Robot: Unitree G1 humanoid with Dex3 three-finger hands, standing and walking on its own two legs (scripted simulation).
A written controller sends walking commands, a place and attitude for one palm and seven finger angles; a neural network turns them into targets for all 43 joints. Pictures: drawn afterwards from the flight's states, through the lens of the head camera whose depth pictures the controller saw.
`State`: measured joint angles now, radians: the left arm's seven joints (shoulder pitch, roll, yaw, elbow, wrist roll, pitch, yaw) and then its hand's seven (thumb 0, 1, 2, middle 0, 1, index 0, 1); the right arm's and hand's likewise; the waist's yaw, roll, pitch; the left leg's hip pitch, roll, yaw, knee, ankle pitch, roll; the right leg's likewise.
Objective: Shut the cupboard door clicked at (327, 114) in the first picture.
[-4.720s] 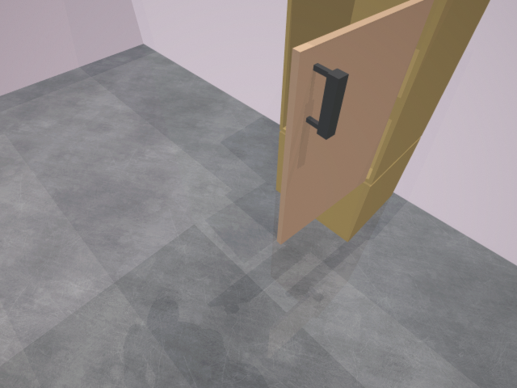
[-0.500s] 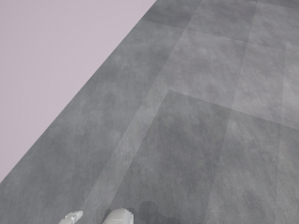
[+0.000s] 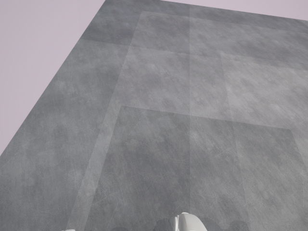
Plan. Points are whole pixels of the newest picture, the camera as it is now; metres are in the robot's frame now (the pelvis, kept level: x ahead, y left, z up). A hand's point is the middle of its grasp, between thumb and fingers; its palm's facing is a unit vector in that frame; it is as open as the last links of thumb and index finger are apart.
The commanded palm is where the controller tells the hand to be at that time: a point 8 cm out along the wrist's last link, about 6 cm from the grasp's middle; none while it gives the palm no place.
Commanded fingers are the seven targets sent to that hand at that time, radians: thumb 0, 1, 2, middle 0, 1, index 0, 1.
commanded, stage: walk around to get in front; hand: left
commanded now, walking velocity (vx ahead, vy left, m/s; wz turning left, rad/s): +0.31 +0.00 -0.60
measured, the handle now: out of the picture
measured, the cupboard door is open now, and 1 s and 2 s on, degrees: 85 85 85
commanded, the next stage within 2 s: walk to a spot facing it in 1.08 s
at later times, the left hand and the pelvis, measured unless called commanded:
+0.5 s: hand (138, 169) +0.33 +0.06 -0.16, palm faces -0.25 -0.94 -0.25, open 7.1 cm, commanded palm none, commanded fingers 0.00 0.90 0.90 -0.20 -0.30 -0.20 -0.30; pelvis +0.21 -0.11 +0.00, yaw -16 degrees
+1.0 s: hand (160, 120) +0.56 -0.01 -0.18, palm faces -0.32 -0.94 -0.15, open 7.4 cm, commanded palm none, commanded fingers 0.00 0.90 0.90 -0.20 -0.30 -0.20 -0.30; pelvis +0.49 -0.16 -0.01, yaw -23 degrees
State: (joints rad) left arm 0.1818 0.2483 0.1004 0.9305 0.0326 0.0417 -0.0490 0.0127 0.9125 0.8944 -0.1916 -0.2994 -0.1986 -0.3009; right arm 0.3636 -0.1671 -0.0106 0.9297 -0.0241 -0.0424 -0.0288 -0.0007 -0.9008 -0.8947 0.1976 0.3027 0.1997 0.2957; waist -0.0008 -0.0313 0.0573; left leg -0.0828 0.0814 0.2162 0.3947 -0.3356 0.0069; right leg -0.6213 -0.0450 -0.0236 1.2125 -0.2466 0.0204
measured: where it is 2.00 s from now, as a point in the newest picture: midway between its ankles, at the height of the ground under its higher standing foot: (199, 145)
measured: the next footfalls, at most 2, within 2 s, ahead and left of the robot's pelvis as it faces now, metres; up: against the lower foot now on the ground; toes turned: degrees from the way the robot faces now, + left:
right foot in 0.24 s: +0.21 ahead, -0.14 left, +0.00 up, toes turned -17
left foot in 0.80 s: +0.54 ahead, -0.10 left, +0.00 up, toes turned -14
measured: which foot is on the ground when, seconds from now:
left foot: down 0.00-0.26, up 0.28-0.78, down 0.80-1.00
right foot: up 0.00-0.22, down 0.24-0.82, up 0.84-1.00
